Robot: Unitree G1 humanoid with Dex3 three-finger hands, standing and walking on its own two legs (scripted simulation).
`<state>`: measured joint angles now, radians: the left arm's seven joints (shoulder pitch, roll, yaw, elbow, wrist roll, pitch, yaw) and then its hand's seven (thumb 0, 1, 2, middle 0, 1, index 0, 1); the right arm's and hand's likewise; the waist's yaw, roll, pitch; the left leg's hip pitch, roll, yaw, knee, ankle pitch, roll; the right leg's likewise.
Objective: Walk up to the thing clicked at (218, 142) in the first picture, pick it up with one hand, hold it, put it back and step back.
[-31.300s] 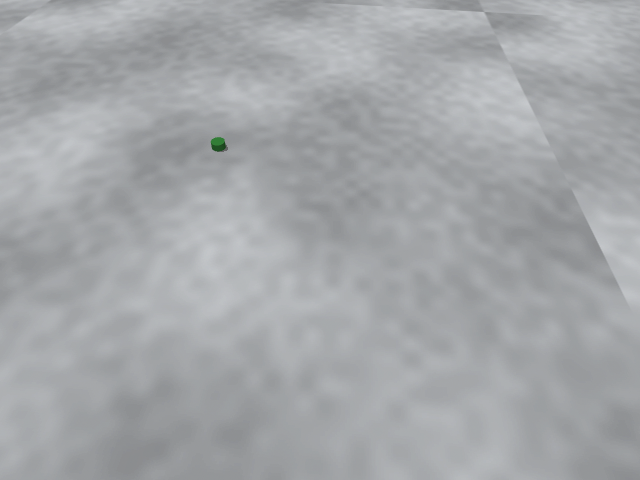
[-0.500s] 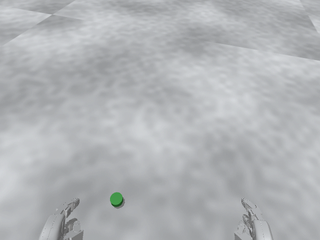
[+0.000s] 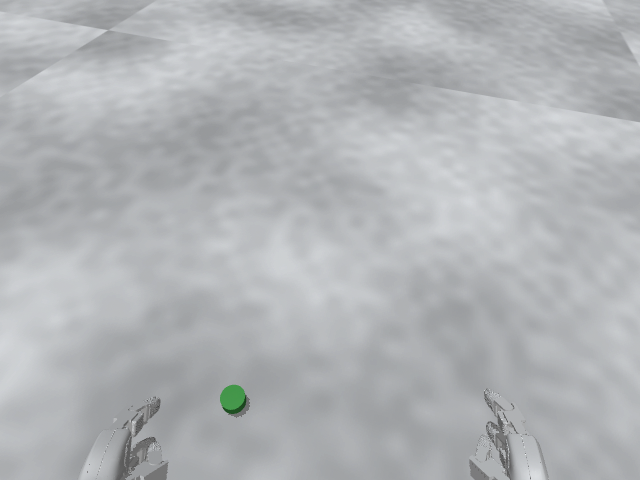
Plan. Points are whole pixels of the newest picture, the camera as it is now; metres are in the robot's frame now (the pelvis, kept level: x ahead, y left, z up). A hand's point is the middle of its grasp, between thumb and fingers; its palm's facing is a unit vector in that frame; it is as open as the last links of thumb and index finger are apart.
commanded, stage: home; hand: left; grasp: from above
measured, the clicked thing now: (233, 399) +0.46 +0.22 -0.70
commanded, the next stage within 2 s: stand in 0.80 s
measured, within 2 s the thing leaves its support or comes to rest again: neither
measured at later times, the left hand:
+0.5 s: hand (164, 467) +0.17 +0.18 -0.05, palm faces +0.05 -0.98 -0.20, open 7.4 cm
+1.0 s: hand (150, 472) +0.17 +0.20 -0.08, palm faces +0.02 -0.96 -0.29, open 7.4 cm
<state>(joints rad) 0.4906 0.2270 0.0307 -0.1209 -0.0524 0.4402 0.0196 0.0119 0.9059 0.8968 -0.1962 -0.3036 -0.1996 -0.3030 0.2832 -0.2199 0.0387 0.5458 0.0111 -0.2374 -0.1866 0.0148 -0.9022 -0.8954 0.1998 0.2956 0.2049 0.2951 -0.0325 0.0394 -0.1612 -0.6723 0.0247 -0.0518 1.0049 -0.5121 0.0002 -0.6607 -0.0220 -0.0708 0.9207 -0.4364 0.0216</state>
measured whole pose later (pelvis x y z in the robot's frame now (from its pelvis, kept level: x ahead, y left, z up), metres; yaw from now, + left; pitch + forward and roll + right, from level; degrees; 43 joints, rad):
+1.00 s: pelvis -0.01 +0.00 +0.01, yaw +0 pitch +5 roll -1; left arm 0.29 0.26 0.01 0.28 0.04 0.18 0.03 0.01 0.90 0.90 -0.20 -0.30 -0.20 -0.30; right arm 0.19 -0.26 0.02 0.71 -0.09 -0.11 -0.08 0.01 -0.90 -0.90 0.20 0.30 0.20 0.30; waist 0.02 0.00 -0.03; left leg -0.53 0.00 -0.02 0.92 -0.48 0.01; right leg -0.54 -0.05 -0.04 0.88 -0.42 0.02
